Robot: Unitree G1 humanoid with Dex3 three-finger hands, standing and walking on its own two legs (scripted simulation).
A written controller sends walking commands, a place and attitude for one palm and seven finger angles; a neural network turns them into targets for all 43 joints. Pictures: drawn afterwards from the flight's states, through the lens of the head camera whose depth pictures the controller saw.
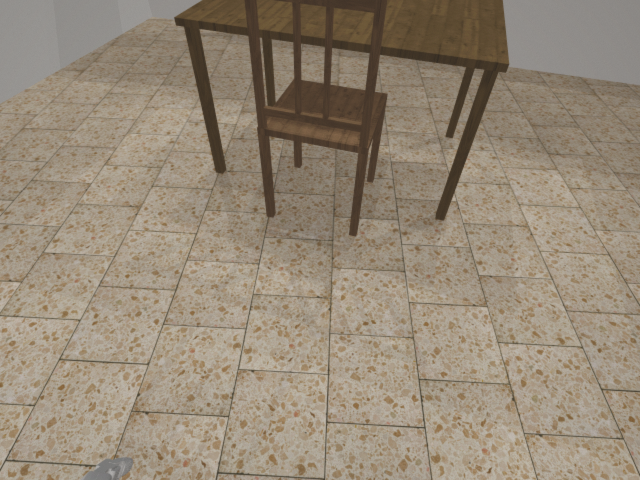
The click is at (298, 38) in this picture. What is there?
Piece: chair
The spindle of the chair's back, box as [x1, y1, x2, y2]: [292, 3, 301, 114]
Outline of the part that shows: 292,3 295,113 299,114 301,111 300,7 299,3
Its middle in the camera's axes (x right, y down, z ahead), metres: -0.08 -0.56 +1.23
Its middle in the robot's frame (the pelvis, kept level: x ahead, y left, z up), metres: +1.29 +0.13 -0.05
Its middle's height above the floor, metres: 0.72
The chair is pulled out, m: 0.00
